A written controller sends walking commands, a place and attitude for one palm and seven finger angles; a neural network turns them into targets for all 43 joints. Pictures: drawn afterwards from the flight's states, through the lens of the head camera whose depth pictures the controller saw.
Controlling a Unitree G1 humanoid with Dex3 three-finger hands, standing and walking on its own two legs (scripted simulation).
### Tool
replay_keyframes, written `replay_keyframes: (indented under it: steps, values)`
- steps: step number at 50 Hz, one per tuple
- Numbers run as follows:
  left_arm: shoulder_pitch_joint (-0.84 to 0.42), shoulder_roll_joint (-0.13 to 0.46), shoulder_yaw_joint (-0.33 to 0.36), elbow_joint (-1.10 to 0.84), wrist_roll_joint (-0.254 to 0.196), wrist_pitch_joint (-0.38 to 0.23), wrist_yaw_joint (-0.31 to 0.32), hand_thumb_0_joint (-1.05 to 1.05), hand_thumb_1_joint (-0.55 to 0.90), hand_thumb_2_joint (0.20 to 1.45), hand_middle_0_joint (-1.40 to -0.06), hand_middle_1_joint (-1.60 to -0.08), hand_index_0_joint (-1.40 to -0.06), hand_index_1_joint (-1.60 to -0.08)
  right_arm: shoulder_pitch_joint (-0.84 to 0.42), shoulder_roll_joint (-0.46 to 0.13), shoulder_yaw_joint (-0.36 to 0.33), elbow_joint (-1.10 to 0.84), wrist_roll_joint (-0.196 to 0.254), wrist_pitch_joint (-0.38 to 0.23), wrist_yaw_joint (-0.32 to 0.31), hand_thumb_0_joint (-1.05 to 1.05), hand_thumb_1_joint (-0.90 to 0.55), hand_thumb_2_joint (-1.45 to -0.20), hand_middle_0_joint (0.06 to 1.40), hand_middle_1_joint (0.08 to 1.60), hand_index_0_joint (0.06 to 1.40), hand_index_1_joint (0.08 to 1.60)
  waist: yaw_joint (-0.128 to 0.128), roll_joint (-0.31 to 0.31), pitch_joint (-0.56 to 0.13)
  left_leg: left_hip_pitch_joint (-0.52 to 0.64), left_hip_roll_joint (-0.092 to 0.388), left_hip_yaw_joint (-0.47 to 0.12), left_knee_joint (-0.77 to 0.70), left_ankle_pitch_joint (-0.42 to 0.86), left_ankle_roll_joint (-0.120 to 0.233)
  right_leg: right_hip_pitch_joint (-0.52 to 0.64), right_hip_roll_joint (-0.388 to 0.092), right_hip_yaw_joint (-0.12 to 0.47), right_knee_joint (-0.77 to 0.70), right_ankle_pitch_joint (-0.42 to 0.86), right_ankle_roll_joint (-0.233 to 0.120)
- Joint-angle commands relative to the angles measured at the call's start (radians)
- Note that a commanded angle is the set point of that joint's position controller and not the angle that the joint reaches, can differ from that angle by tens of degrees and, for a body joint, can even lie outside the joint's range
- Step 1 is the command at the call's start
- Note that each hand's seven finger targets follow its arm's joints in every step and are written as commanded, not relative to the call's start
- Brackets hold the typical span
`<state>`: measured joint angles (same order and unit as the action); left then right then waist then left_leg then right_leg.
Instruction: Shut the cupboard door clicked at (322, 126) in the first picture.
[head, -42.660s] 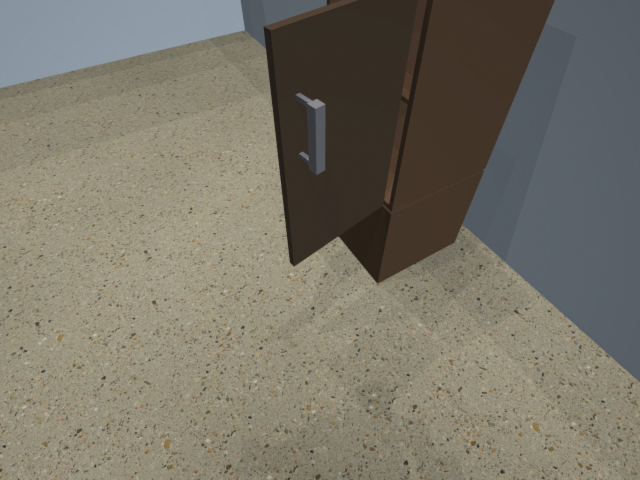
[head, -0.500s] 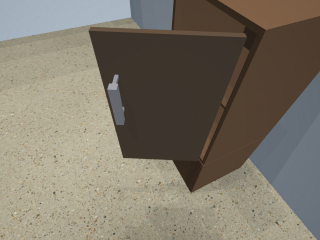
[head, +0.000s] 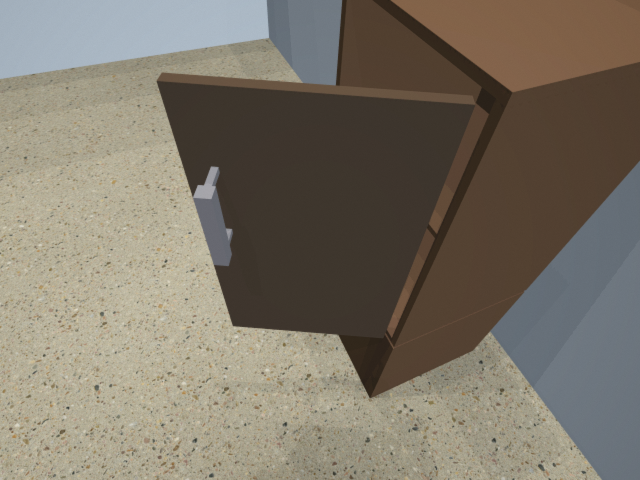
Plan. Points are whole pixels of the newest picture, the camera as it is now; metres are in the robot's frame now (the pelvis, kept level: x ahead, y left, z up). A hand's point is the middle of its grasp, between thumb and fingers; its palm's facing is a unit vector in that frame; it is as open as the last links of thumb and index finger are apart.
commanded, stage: come to a stop and stand still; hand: left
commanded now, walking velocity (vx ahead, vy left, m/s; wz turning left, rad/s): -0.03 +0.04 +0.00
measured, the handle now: (218, 218) +0.43 +0.19 +0.06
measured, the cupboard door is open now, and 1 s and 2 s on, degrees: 62 62 62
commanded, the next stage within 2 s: look again from close up in 0.52 s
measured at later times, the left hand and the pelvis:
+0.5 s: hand out of the picture +0.04 +0.19 -0.16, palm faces -0.01 -0.97 -0.22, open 7.4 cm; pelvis -0.02 +0.01 +0.00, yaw +0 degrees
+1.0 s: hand out of the picture -0.01 +0.18 -0.18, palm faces +0.00 -0.99 -0.15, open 7.4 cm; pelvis +0.00 +0.02 +0.00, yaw +0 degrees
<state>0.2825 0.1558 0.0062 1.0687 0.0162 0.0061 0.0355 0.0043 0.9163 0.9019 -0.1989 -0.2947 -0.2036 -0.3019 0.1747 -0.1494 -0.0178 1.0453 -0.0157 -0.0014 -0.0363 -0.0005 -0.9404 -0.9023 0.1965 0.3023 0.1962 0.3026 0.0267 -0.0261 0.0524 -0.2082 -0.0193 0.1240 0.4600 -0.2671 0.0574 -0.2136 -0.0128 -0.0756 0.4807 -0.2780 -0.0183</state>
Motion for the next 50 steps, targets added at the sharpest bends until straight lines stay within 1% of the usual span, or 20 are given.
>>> replay_keyframes:
  steps: [1,4,5,6,7,8,9,10,11,12,14,16,18,20,26,28,31,43,48,50]
  values:
    - [0.056,0.115,0.027,-0.053,0.004,-0.007,0.010,0.000,0.900,0.900,-0.200,-0.300,-0.200,-0.300,0.065,-0.108,-0.019,-0.038,0.001,0.003,0.000,0.000,-0.900,-0.900,0.200,0.300,0.200,0.300,-0.017,-0.020,-0.081,0.042,0.143,-0.123,-0.026,0.274,-0.015,0.011,-0.154,0.157,-0.030,0.354,-0.044]
    - [0.046,0.108,0.023,-0.058,0.004,-0.007,0.009,0.000,0.900,0.900,-0.200,-0.300,-0.200,-0.300,0.061,-0.094,-0.014,-0.035,0.000,0.002,0.005,0.000,-0.900,-0.900,0.200,0.300,0.200,0.300,-0.015,-0.017,-0.060,0.026,0.138,-0.128,-0.052,0.197,-0.014,-0.010,-0.145,0.157,-0.050,0.263,-0.039]
    - [0.130,0.120,0.014,-0.042,0.009,-0.023,0.045,0.000,0.900,0.900,-0.200,-0.300,-0.200,-0.300,0.005,-0.154,-0.025,-0.108,0.019,-0.011,0.010,0.000,-0.900,-0.900,0.200,0.300,0.200,0.300,-0.006,0.039,-0.085,0.050,0.155,-0.103,0.120,0.299,-0.038,-0.018,-0.172,0.201,-0.047,0.558,-0.010]
    - [0.060,0.174,0.018,-0.098,0.004,-0.036,0.039,0.000,0.900,0.900,-0.200,-0.300,-0.200,-0.300,0.070,-0.104,-0.020,-0.122,0.012,-0.002,0.021,0.000,-0.900,-0.900,0.200,0.300,0.200,0.300,-0.047,-0.021,-0.147,-0.013,0.090,-0.100,0.101,0.020,-0.041,0.035,-0.211,0.241,-0.055,0.360,-0.057]
    - [0.036,0.178,0.023,-0.109,0.004,-0.050,0.032,0.000,0.900,0.900,-0.200,-0.300,-0.200,-0.300,0.070,-0.084,-0.010,-0.120,0.002,0.001,0.029,0.000,-0.900,-0.900,0.200,0.300,0.200,0.300,-0.042,-0.022,-0.165,-0.029,0.066,-0.084,0.082,-0.034,-0.050,0.073,-0.238,0.263,-0.057,0.420,-0.092]
    - [0.025,0.175,0.021,-0.122,0.004,-0.052,0.029,0.000,0.900,0.900,-0.200,-0.300,-0.200,-0.300,0.087,-0.080,-0.013,-0.126,0.004,0.000,0.028,0.000,-0.900,-0.900,0.200,0.300,0.200,0.300,-0.056,-0.039,-0.134,-0.022,0.062,-0.093,0.059,-0.032,-0.045,0.039,-0.230,0.248,-0.056,0.364,-0.104]
    - [0.008,0.162,0.015,-0.127,0.002,-0.049,0.025,0.000,0.900,0.900,-0.200,-0.300,-0.200,-0.300,0.091,-0.087,-0.012,-0.122,0.004,-0.002,0.028,0.000,-0.900,-0.900,0.200,0.300,0.200,0.300,-0.062,-0.006,-0.092,0.007,0.072,-0.102,0.025,0.009,-0.038,-0.015,-0.204,0.217,-0.051,0.290,-0.096]
    - [-0.002,0.152,0.009,-0.133,0.001,-0.043,0.020,0.000,0.900,0.900,-0.200,-0.300,-0.200,-0.300,0.097,-0.094,-0.011,-0.122,0.003,-0.004,0.027,0.000,-0.900,-0.900,0.200,0.300,0.200,0.300,-0.061,0.019,-0.045,0.015,0.094,-0.130,-0.001,0.054,-0.026,-0.067,-0.164,0.182,-0.049,0.180,-0.075]
    - [0.001,0.137,0.005,-0.132,0.000,-0.038,0.018,0.000,0.900,0.900,-0.200,-0.300,-0.200,-0.300,0.096,-0.108,-0.009,-0.123,0.000,-0.007,0.026,0.000,-0.900,-0.900,0.200,0.300,0.200,0.300,-0.051,0.041,-0.015,0.000,0.121,-0.160,-0.031,0.089,-0.011,-0.081,-0.126,0.156,-0.044,0.108,-0.057]
    - [0.009,0.130,0.005,-0.132,0.002,-0.036,0.015,0.000,0.900,0.900,-0.200,-0.300,-0.200,-0.300,0.095,-0.109,-0.006,-0.122,-0.001,-0.013,0.025,0.000,-0.900,-0.900,0.200,0.300,0.200,0.300,-0.038,0.052,0.010,-0.035,0.139,-0.178,-0.054,0.120,0.000,-0.065,-0.107,0.134,-0.044,0.099,-0.049]
    - [0.021,0.122,0.002,-0.129,0.000,-0.029,0.012,0.000,0.900,0.900,-0.200,-0.300,-0.200,-0.300,0.094,-0.131,-0.003,-0.124,-0.003,-0.015,0.025,0.000,-0.900,-0.900,0.200,0.300,0.200,0.300,-0.029,0.009,0.021,-0.065,0.142,-0.194,-0.094,0.044,0.005,-0.045,-0.090,0.127,-0.054,0.015,-0.040]
    - [0.019,0.122,0.001,-0.131,0.000,-0.024,0.009,0.000,0.900,0.900,-0.200,-0.300,-0.200,-0.300,0.099,-0.141,-0.002,-0.121,-0.005,-0.016,0.025,0.000,-0.900,-0.900,0.200,0.300,0.200,0.300,-0.029,0.024,0.047,-0.086,0.138,-0.198,-0.135,-0.057,0.003,-0.055,-0.085,0.126,-0.068,-0.040,-0.039]
    - [0.023,0.126,0.002,-0.129,0.000,-0.024,0.006,0.000,0.900,0.900,-0.200,-0.300,-0.200,-0.300,0.108,-0.140,0.004,-0.110,-0.006,-0.018,0.025,0.000,-0.900,-0.900,0.200,0.300,0.200,0.300,-0.025,0.031,0.040,-0.097,0.135,-0.199,-0.155,-0.075,0.002,-0.033,-0.085,0.128,-0.068,-0.029,-0.042]
    - [0.026,0.128,0.000,-0.125,-0.001,-0.026,0.005,0.000,0.900,0.900,-0.200,-0.300,-0.200,-0.300,0.112,-0.142,0.007,-0.099,-0.005,-0.022,0.026,0.000,-0.900,-0.900,0.200,0.300,0.200,0.300,-0.023,0.016,0.014,-0.075,0.132,-0.194,-0.158,-0.060,0.001,-0.020,-0.091,0.129,-0.076,-0.011,-0.038]
    - [0.021,0.124,-0.005,-0.103,-0.004,-0.027,0.003,0.000,0.900,0.900,-0.200,-0.300,-0.200,-0.300,0.136,-0.137,0.016,-0.052,-0.002,-0.030,0.023,0.000,-0.900,-0.900,0.200,0.300,0.200,0.300,-0.025,0.020,0.004,-0.042,0.134,-0.181,-0.168,-0.003,-0.003,-0.003,-0.096,0.126,-0.086,0.037,-0.031]
    - [0.026,0.117,-0.005,-0.093,-0.004,-0.027,0.005,0.000,0.900,0.900,-0.200,-0.300,-0.200,-0.300,0.142,-0.129,0.019,-0.036,-0.001,-0.031,0.021,0.000,-0.900,-0.900,0.200,0.300,0.200,0.300,-0.025,0.005,0.012,-0.043,0.132,-0.176,-0.165,0.015,-0.003,0.005,-0.099,0.128,-0.089,0.054,-0.033]
    - [0.034,0.114,-0.007,-0.070,-0.006,-0.028,0.005,0.000,0.900,0.900,-0.200,-0.300,-0.200,-0.300,0.149,-0.127,0.020,-0.013,0.001,-0.037,0.019,0.000,-0.900,-0.900,0.200,0.300,0.200,0.300,-0.024,0.027,-0.025,-0.001,0.135,-0.170,-0.155,0.094,-0.002,0.024,-0.100,0.118,-0.083,0.100,-0.026]
    - [0.067,0.088,-0.016,0.006,-0.005,-0.031,0.011,0.000,0.900,0.900,-0.200,-0.300,-0.200,-0.300,0.155,-0.101,0.022,0.060,0.007,-0.038,0.008,0.000,-0.900,-0.900,0.200,0.300,0.200,0.300,-0.028,0.006,-0.006,0.059,0.137,-0.151,-0.140,0.206,-0.002,0.025,-0.107,0.113,-0.097,0.173,-0.017]
    - [0.079,0.076,-0.017,0.022,-0.004,-0.027,0.012,0.000,0.900,0.900,-0.200,-0.300,-0.200,-0.300,0.153,-0.097,0.023,0.070,0.007,-0.038,0.004,0.000,-0.900,-0.900,0.200,0.300,0.200,0.300,-0.027,0.026,0.017,0.066,0.138,-0.150,-0.148,0.236,-0.002,0.022,-0.105,0.110,-0.098,0.174,-0.014]
    - [0.079,0.075,-0.015,0.026,-0.005,-0.025,0.013,0.000,0.900,0.900,-0.200,-0.300,-0.200,-0.300,0.157,-0.098,0.023,0.073,0.006,-0.039,0.002,0.000,-0.900,-0.900,0.200,0.300,0.200,0.300,-0.026,0.038,-0.001,0.079,0.141,-0.153,-0.152,0.254,-0.003,0.030,-0.103,0.105,-0.093,0.165,-0.013]
